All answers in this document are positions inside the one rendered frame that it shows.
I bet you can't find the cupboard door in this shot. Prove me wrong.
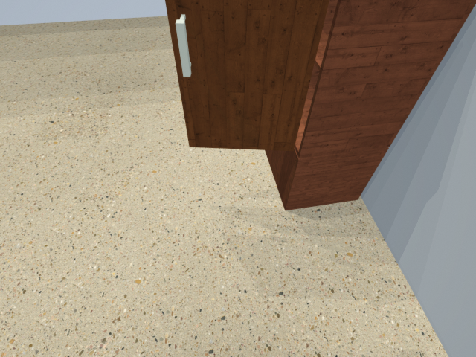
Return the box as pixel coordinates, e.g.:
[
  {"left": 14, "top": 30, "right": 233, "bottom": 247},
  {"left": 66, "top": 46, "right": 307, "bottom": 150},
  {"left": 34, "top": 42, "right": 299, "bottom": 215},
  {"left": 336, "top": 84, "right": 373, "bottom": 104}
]
[{"left": 165, "top": 0, "right": 329, "bottom": 151}]

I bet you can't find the handle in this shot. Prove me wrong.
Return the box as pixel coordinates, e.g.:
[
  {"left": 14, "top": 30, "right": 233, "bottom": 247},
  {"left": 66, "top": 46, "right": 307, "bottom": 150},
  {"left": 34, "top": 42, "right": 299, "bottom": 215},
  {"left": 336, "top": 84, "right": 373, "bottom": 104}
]
[{"left": 176, "top": 14, "right": 191, "bottom": 77}]

